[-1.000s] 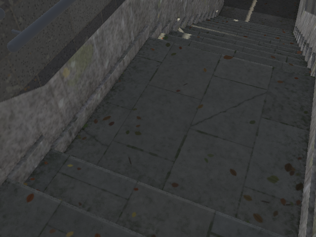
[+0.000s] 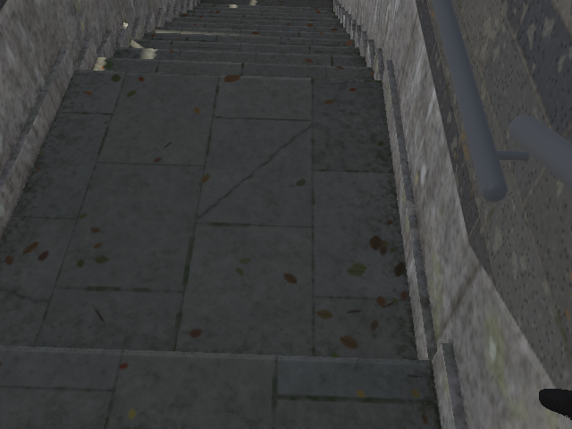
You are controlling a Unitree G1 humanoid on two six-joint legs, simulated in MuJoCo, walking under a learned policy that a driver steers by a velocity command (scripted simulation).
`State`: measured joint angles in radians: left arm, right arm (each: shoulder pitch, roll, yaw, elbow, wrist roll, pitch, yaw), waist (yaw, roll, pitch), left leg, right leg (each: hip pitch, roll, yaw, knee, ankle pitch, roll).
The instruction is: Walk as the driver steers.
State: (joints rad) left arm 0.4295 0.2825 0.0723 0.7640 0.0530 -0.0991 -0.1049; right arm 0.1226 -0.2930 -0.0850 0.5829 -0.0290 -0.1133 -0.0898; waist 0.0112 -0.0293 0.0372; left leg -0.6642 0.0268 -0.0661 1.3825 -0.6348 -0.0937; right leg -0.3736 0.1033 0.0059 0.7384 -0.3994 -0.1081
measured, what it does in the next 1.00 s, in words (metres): steps on the spot: left foot, then right foot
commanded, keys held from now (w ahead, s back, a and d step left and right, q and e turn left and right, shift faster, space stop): e+shift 0.12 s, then shift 0.50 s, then w+shift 0.08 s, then w+q+shift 0.30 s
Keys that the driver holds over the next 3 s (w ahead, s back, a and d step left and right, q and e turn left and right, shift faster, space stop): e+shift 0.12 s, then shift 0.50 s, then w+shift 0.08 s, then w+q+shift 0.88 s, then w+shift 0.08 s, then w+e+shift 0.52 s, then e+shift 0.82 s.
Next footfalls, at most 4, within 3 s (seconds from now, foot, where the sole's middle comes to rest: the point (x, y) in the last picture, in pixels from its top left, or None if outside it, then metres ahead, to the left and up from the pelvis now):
0.36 left None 0.04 0.14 -0.75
0.94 right None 0.06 -0.08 -0.75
1.34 left None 0.34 0.11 -0.90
1.72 right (265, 381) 0.67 0.07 -1.05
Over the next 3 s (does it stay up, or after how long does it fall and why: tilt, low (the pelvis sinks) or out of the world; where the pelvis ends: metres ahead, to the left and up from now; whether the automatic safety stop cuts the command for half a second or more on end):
stays up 1.34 0.43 -0.43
